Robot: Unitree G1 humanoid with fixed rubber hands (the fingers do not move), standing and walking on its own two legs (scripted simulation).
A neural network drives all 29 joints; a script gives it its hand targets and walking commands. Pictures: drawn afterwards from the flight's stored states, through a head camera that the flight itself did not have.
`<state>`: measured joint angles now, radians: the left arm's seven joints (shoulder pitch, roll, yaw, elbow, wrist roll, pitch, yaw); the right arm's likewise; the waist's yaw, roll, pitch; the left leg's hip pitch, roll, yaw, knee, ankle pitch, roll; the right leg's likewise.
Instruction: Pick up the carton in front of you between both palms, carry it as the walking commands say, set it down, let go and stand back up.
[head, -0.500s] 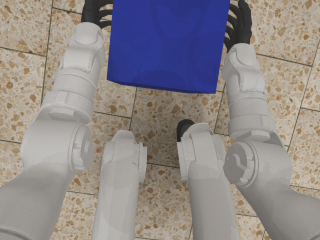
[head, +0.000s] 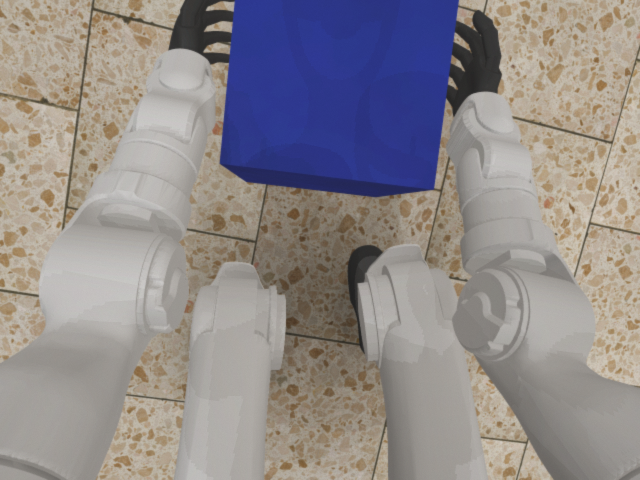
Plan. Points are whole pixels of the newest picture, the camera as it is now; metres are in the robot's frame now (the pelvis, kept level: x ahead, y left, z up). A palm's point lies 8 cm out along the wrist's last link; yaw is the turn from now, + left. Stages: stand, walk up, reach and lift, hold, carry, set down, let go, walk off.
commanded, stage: set down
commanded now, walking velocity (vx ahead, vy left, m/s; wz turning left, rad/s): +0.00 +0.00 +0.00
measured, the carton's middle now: (327, 106) +0.49 -0.06 -0.24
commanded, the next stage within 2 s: let go in 1.96 s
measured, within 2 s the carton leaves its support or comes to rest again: rests again in 0.68 s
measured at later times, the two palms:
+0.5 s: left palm (198, 64) +0.53 +0.09 -0.18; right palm (473, 95) +0.48 -0.22 -0.17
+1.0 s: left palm (155, 58) +0.53 +0.14 -0.19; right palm (500, 105) +0.47 -0.25 -0.18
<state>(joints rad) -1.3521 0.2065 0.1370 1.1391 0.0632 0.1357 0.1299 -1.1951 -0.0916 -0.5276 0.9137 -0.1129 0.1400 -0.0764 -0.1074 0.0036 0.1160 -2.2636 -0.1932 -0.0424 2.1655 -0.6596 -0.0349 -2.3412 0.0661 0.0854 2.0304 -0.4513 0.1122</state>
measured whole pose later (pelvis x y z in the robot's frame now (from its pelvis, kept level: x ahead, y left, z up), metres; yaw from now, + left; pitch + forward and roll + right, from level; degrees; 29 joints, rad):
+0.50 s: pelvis +0.00 -0.01 -0.01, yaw +0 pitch +42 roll -2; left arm -1.39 0.20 0.17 1.17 0.12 0.10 0.05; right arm -1.26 -0.18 -0.51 1.07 -0.08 0.07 -0.04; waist -0.09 -0.02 0.18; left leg -2.26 -0.15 -0.04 2.20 -0.66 -0.02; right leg -2.34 0.05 0.06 2.07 -0.46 0.09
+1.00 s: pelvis -0.01 -0.02 -0.01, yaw +0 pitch +40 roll -2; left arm -1.36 0.42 -0.06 1.05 -0.18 0.03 0.07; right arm -1.22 -0.32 -0.21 1.07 0.29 -0.04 -0.11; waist -0.09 -0.02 0.27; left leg -2.26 -0.08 -0.04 2.21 -0.64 -0.02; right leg -2.33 0.01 0.01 2.07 -0.44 0.04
